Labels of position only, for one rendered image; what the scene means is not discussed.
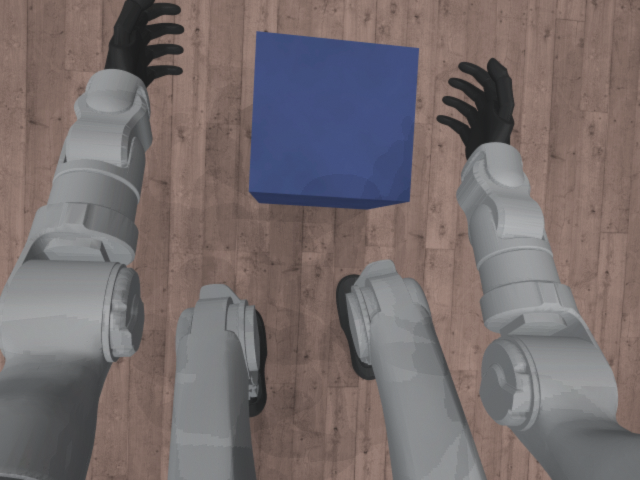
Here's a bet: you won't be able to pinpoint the robot foot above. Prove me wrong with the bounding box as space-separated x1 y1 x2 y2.
336 274 375 380
249 309 267 417

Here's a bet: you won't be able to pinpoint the right robot upper arm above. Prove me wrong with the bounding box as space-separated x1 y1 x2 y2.
479 334 640 480

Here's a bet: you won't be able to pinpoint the left robot hand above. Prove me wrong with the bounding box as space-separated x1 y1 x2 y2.
104 0 184 89

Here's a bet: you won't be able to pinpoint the robot right forearm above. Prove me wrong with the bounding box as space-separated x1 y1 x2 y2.
456 142 618 412

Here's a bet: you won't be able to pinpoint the robot left foot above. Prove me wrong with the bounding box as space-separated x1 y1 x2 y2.
249 309 267 417

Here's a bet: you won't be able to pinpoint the carton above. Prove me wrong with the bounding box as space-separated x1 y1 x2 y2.
249 31 419 210

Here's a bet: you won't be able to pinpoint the robot left forearm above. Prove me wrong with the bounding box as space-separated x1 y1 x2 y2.
0 69 153 357

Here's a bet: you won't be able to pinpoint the left robot upper arm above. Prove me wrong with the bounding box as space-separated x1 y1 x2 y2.
0 260 145 480

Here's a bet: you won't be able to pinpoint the robot right foot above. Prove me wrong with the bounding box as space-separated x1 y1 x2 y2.
336 274 375 380

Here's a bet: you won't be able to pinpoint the right robot hand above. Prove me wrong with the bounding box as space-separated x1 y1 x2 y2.
436 58 515 160

